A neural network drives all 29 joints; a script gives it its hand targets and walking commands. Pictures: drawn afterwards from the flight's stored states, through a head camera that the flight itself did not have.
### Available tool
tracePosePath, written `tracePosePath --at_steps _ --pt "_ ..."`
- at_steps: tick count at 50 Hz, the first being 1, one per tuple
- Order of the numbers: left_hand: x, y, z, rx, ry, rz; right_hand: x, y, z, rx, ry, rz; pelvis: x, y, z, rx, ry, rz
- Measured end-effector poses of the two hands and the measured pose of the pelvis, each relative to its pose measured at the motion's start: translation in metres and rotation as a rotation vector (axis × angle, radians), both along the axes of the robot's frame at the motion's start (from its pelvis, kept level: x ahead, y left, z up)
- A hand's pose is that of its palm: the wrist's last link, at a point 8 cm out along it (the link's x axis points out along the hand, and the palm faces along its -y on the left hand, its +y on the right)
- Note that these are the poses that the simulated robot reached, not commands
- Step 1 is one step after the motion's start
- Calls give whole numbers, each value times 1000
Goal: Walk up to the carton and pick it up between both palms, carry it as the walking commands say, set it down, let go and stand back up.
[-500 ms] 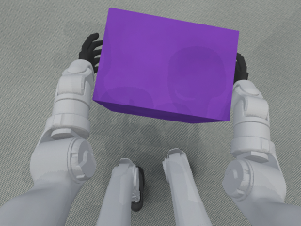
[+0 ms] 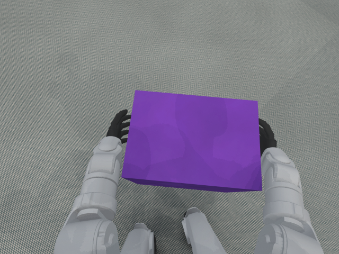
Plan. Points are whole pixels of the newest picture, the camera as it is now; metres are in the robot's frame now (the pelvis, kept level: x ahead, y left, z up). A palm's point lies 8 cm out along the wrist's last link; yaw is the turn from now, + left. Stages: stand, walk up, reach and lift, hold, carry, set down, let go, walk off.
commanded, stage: reach and lift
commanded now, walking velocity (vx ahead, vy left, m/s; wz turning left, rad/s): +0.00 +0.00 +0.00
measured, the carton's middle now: (187, 149) +0.37 -0.10 -0.12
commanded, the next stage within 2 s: none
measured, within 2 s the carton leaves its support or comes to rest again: neither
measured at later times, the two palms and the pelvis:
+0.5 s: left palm (96, 156) +0.35 +0.12 -0.01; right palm (269, 149) +0.32 -0.25 +0.00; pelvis +0.04 -0.04 +0.06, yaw +1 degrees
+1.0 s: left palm (98, 135) +0.35 +0.09 +0.11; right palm (318, 170) +0.26 -0.27 +0.08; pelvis -0.04 -0.01 +0.07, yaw -2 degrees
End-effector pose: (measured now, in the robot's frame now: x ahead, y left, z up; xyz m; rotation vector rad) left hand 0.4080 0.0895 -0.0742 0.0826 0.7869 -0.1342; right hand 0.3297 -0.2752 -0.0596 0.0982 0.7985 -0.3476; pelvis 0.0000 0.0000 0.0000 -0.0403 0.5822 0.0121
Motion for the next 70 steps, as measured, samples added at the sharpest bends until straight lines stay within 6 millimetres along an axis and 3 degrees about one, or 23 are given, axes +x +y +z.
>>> tracePosePath --at_steps 3,7,12,17,22,26,30,36,41,47,52,56,60,66,70 --pt "-11 4 -4 -1 22 37 -7 3 -11 13 21 18 14 -5 10 7 13 5" --pt "-18 5 -4 -23 30 83 -6 3 -9 0 28 36 25 -16 23 13 37 13" --pt "-14 5 11 -65 -45 109 12 3 19 -64 -37 74 35 -33 30 29 75 19" --pt "-6 9 40 -64 -128 116 27 6 51 -54 -121 61 46 -42 34 17 48 33" --pt "-30 21 58 -27 -84 120 13 16 63 -12 -82 63 49 -42 49 17 -12 17" --pt "-61 34 60 -10 -2 123 -20 29 54 29 -1 48 41 -37 60 21 -64 13" --pt "-75 42 62 -16 1 105 -44 38 51 10 3 54 21 -30 60 20 -106 18" --pt "-70 38 80 -63 -101 77 -52 36 76 -62 -95 48 -15 -18 54 24 -170 18" --pt "-66 22 116 -69 -155 55 -59 22 108 -62 -150 29 -35 -10 54 13 -272 31" --pt "-57 1 168 18 -155 -11 -70 6 131 2 -140 -13 -43 -2 68 20 -392 -10" --pt "-60 0 180 2 -147 -23 -77 6 147 -49 -109 8 -39 -12 75 57 -465 -57" --pt "-79 11 170 -39 -94 59 -71 10 153 -9 -84 23 -33 -19 81 48 -517 -24" --pt "-87 22 169 24 -100 94 -47 17 156 -1 -98 92 -28 -25 83 47 -523 9" --pt "-74 29 193 55 -128 108 -31 25 165 0 -123 125 -10 -41 89 57 -535 29" --pt "-56 20 207 42 -124 78 -32 18 171 -14 -112 95 6 -49 93 56 -562 45"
